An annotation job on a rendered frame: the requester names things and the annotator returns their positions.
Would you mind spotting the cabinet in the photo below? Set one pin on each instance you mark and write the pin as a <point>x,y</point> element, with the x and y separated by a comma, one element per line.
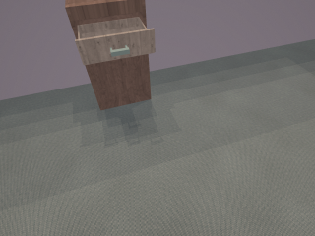
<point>116,82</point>

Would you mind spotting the drawer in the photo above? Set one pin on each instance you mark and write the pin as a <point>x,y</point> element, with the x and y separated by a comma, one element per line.
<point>95,40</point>

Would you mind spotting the handle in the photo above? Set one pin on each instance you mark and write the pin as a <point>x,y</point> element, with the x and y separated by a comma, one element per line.
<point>119,52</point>

